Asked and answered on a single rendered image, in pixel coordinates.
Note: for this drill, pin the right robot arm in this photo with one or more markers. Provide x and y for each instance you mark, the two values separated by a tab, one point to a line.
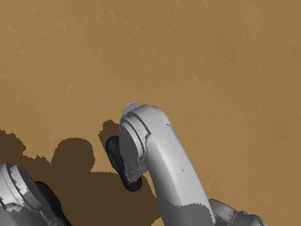
245	219

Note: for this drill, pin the right robot foot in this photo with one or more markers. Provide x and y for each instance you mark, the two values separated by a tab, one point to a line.
117	162

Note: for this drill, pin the right robot hand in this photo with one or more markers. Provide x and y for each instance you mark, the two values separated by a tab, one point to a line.
223	213

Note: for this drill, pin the left robot foot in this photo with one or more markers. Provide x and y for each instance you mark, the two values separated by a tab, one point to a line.
53	202

